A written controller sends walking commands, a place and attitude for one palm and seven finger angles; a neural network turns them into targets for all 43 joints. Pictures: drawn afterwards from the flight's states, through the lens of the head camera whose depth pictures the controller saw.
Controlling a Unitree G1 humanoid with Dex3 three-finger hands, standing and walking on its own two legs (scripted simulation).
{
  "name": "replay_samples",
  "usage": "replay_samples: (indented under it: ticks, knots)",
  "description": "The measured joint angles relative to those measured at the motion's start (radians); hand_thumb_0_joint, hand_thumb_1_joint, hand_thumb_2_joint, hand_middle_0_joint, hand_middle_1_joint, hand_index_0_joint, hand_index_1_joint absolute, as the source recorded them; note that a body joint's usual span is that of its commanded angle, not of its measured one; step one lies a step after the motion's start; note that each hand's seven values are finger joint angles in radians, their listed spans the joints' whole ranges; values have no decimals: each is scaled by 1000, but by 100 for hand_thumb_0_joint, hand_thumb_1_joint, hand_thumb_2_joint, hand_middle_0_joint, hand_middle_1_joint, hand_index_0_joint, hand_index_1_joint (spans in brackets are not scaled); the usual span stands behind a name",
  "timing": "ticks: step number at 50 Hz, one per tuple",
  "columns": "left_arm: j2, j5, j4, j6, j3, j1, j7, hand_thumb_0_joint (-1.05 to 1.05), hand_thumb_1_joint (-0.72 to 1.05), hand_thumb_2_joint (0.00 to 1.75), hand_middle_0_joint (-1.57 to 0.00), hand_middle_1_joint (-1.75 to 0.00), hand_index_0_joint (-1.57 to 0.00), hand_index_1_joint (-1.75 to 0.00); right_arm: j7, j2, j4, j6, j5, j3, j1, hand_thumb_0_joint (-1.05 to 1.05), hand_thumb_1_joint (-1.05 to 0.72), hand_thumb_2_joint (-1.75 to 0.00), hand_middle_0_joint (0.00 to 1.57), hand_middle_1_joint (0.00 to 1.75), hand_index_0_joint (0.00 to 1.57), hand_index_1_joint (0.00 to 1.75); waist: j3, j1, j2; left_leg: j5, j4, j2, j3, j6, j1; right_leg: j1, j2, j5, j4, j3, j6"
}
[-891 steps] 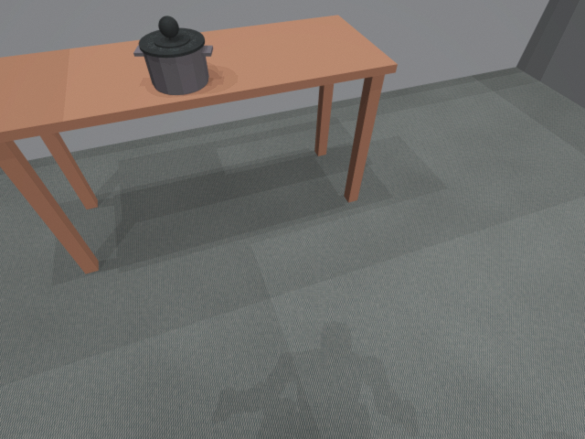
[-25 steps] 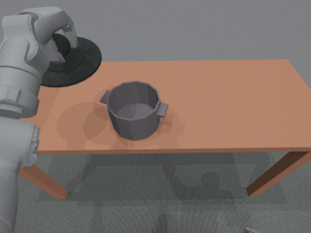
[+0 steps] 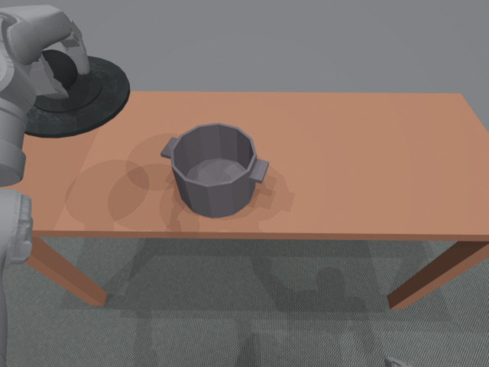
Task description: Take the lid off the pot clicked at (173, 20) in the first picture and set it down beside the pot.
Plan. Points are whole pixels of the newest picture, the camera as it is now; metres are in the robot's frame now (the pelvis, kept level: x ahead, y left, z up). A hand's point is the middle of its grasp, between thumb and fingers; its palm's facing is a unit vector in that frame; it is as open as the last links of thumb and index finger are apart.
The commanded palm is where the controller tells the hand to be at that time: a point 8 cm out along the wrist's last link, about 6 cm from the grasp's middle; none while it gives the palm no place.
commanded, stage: move the lid sideways beside the pot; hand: left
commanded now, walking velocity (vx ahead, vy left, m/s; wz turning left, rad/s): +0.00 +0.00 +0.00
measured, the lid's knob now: (56, 69) +0.49 +0.27 +0.23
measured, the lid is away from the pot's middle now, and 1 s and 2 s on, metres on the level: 0.22 0.23 0.23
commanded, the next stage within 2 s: lower the lid onto the table in 0.26 s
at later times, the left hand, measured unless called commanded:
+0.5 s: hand (30, 79) +0.47 +0.30 +0.23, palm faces -0.28 -0.04 -0.96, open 7.9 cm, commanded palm +0.47 +0.28 +0.29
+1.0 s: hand (56, 96) +0.48 +0.28 +0.19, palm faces -0.34 -0.04 -0.94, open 7.9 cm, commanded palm +0.48 +0.28 +0.26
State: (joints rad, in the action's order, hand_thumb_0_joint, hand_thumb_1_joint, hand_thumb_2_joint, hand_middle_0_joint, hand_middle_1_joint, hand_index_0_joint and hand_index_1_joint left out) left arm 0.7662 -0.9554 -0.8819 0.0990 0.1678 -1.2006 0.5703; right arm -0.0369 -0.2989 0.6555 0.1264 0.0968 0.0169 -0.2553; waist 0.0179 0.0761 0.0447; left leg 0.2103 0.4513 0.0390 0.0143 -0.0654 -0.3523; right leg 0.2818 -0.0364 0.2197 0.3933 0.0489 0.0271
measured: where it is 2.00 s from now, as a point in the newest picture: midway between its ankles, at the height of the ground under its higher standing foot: outside the picture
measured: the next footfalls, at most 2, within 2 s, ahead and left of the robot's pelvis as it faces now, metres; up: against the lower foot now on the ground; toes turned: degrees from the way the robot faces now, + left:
none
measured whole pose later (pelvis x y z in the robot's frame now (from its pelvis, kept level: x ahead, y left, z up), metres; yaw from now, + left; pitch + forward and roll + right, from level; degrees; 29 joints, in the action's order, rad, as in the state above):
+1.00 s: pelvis +0.00 +0.01 +0.00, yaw +0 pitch +8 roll -2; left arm 0.79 -0.95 -0.92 0.00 0.12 -1.13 0.54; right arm -0.04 -0.30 0.66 0.13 0.09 0.01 -0.28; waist 0.01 0.09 0.04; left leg 0.23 0.47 0.04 0.02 -0.08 -0.39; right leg 0.31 -0.04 0.22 0.39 0.04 0.03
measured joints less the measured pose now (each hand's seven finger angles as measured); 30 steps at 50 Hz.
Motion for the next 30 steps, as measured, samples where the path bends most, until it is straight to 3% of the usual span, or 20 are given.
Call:
replay_samples:
  ticks: [18,30]
  knots:
    - [79,-7,-24,-68,-48,11,11,0,18,76,-68,-94,-67,-94,-8,-3,9,14,3,0,-16,1,-91,-90,20,30,20,30,-12,5,-6,7,7,-7,-1,-1,-11,0,7,-8,-19,0,1]
    - [38,1,-6,-46,-25,23,8,0,18,76,-68,-94,-67,-94,5,-1,5,16,3,-1,-1,1,-91,-90,20,30,20,30,-9,2,-2,8,18,2,-5,-8,-26,11,0,-4,-10,5,4]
